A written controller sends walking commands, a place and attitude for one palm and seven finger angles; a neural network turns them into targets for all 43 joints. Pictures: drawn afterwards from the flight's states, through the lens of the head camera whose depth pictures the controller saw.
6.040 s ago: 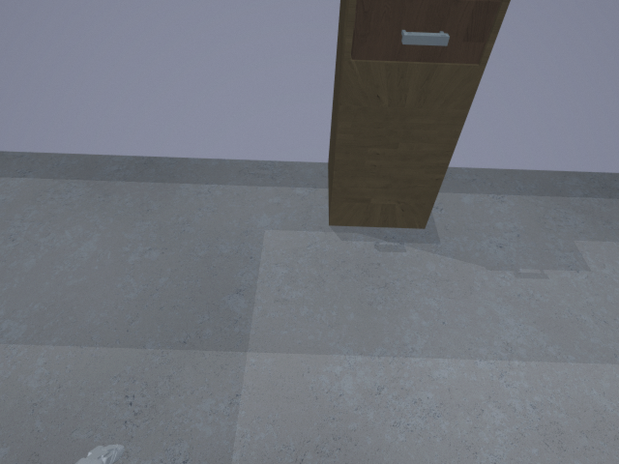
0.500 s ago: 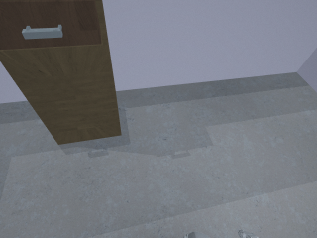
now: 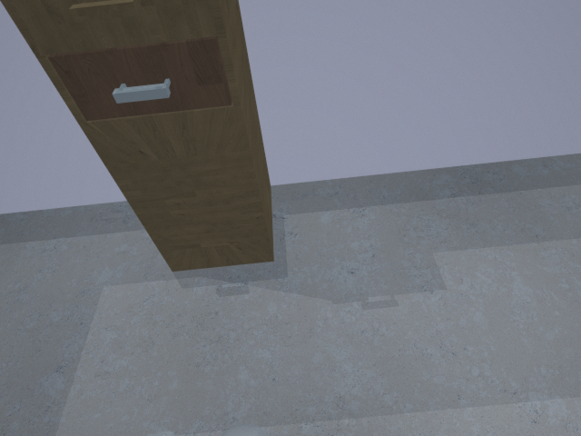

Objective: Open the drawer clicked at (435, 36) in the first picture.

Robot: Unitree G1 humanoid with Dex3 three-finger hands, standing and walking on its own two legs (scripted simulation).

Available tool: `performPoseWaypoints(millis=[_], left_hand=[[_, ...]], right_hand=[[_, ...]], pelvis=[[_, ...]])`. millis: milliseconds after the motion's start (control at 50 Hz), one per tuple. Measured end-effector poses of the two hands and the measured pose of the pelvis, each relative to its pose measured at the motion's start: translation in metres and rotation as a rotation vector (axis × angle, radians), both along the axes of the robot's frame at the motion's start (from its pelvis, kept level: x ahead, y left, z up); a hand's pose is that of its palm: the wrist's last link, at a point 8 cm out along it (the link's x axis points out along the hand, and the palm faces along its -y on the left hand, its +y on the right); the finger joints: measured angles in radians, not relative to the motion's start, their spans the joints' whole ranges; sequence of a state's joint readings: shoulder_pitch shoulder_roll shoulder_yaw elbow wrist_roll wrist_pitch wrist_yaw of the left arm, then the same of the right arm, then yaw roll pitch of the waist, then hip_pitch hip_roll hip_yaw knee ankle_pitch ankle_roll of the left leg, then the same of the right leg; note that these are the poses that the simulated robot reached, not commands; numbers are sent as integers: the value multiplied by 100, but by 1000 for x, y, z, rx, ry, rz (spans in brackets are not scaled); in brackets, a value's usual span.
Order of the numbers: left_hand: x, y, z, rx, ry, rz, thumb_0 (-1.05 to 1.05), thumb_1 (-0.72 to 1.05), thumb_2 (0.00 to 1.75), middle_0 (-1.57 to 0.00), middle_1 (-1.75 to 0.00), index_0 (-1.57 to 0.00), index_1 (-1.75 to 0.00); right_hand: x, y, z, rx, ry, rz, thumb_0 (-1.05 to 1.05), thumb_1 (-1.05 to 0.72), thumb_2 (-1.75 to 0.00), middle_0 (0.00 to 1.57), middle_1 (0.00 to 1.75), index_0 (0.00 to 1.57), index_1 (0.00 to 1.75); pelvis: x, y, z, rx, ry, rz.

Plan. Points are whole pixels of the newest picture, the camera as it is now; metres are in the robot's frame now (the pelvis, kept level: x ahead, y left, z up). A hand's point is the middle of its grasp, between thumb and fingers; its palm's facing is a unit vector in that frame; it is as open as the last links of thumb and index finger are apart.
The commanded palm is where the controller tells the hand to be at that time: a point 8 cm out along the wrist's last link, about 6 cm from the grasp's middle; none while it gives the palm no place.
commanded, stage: take the last steps up to it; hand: left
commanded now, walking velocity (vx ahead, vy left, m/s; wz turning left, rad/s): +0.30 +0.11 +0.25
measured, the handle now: (143, 88) +0.84 +0.39 +0.06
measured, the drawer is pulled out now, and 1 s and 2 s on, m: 0.00 0.00 0.00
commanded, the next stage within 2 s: come to a stop and stand still in 1.12 s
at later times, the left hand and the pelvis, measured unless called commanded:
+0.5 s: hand out of the picture -0.09 +0.25 -0.18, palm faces +0.21 -0.96 -0.17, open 7.4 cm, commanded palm none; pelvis +0.04 +0.09 -0.01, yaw +5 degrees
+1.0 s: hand (157, 342) +0.31 +0.29 -0.18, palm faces +0.00 -0.99 -0.15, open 7.4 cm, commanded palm none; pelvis +0.20 +0.12 -0.01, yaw +4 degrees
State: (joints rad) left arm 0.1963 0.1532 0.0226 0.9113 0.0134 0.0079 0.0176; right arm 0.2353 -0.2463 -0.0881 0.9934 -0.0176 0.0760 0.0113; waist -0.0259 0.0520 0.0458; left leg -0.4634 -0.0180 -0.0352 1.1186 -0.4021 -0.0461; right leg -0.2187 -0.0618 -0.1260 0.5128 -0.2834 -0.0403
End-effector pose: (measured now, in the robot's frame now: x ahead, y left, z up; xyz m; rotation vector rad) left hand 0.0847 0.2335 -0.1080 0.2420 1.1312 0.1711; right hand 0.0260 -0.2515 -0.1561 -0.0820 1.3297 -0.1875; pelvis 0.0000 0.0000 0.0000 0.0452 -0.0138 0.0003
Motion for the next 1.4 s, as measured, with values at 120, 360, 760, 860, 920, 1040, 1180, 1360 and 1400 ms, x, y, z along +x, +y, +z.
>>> performPoseWaypoints(millis=[120,360,760,860,920,1040,1180,1360,1400], left_hand=[[-49,1,-5,-16,63,101,0,91,90,-21,-30,-21,-30],[-180,30,-25,-101,340,315,0,91,90,-20,-30,-20,-30],[40,130,-41,-147,97,160,0,91,90,-20,-30,-20,-29],[116,130,-38,-135,49,96,0,91,90,-20,-30,-20,-29],[160,124,-37,-131,39,50,0,91,90,-20,-30,-20,-29],[246,99,-44,-123,-10,-20,0,91,90,-20,-30,-20,-29],[257,93,-39,-97,8,97,-1,94,89,-20,-30,-20,-30],[239,104,-30,-72,192,124,-1,94,90,-20,-30,-20,-30],[238,103,-35,-92,218,140,-1,93,90,-20,-30,-20,-30]], right_hand=[[9,-3,5,-11,30,77,1,-91,-90,19,30,20,30],[114,65,32,-30,-136,273,1,-91,-90,19,30,20,30],[48,146,29,-91,93,69,-1,-93,-90,20,30,20,30],[19,170,24,-35,242,3,0,-92,-90,19,30,20,30],[13,185,24,7,319,-32,0,-91,-90,20,30,20,30],[31,194,18,75,446,-91,1,-90,-90,20,30,20,30],[160,155,3,46,278,-42,1,-90,-90,20,30,20,30],[350,131,9,-36,-63,81,2,-94,-90,19,30,20,30],[374,135,11,-46,-90,99,1,-94,-90,19,30,20,30]], pelvis=[[-1,-2,4,-5,1,50],[17,43,4,-34,3,105],[107,131,2,-51,-33,85],[142,132,-2,-49,-23,77],[166,129,-6,-52,-14,73],[224,114,-19,-58,-6,51],[278,99,-12,-54,-13,55],[324,111,-1,-54,10,39],[333,116,-3,-58,5,34]])
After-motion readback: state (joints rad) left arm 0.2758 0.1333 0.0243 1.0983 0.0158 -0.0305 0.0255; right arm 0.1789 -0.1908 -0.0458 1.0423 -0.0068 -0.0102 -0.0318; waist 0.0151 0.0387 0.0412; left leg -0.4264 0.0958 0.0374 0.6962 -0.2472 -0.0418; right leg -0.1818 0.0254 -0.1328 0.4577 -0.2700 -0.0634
